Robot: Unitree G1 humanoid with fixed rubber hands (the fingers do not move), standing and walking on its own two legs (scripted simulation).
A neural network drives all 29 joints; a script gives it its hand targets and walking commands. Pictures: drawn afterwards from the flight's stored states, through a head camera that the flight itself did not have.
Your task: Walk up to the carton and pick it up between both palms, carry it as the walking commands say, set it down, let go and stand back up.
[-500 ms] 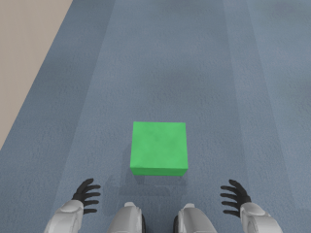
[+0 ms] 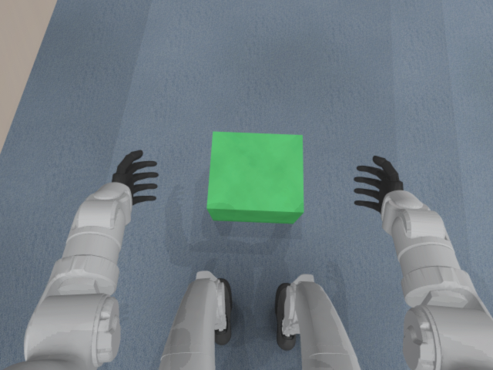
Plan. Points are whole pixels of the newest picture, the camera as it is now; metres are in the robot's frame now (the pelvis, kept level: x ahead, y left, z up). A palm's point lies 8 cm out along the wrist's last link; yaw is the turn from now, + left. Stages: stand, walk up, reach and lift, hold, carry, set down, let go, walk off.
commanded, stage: reach and lift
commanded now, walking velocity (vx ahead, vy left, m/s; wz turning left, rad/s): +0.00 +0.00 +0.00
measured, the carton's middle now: (255, 180) +0.57 -0.01 -0.58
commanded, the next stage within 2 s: none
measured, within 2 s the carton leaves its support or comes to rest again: neither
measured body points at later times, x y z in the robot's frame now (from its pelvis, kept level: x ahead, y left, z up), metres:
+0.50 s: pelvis +0.02 +0.00 -0.03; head +0.31 +0.01 +0.31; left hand +0.55 +0.24 -0.11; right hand +0.53 -0.23 -0.12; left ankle +0.10 +0.10 -0.64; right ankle +0.09 -0.12 -0.64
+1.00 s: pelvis +0.01 +0.00 -0.09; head +0.34 +0.00 +0.22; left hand +0.57 +0.25 -0.19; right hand +0.55 -0.23 -0.20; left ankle +0.10 +0.10 -0.64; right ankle +0.09 -0.12 -0.64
